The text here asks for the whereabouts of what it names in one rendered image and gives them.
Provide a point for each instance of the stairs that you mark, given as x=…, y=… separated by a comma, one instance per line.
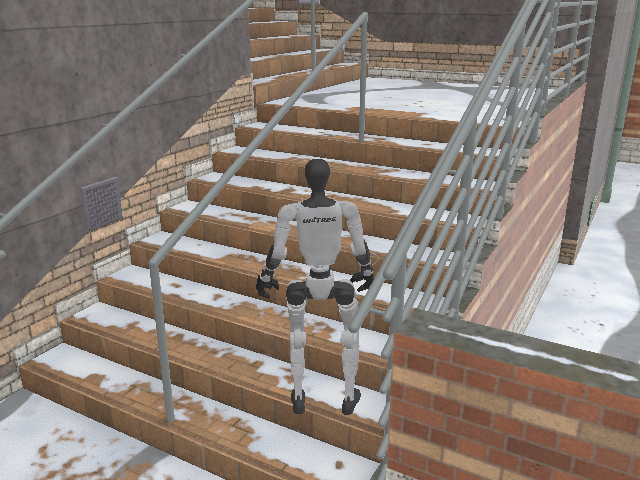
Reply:
x=281, y=59
x=229, y=348

